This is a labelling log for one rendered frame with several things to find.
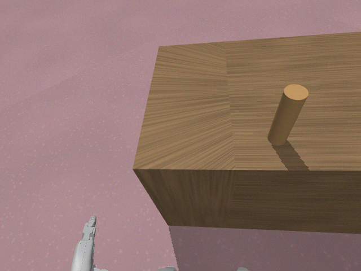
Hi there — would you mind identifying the left robot hand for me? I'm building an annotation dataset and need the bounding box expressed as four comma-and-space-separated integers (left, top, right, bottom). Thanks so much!
71, 215, 108, 271

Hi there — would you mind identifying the can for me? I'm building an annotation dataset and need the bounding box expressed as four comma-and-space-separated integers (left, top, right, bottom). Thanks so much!
267, 84, 309, 146

